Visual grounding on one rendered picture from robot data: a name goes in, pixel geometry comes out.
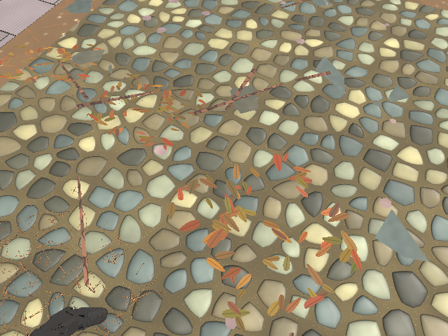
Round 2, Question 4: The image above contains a robot left hand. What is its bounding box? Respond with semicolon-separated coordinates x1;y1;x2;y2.
27;307;108;336

